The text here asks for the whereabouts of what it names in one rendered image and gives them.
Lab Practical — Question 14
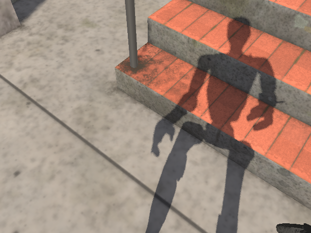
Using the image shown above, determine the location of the right robot hand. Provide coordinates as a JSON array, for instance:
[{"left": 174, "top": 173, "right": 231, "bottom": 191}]
[{"left": 276, "top": 223, "right": 311, "bottom": 233}]

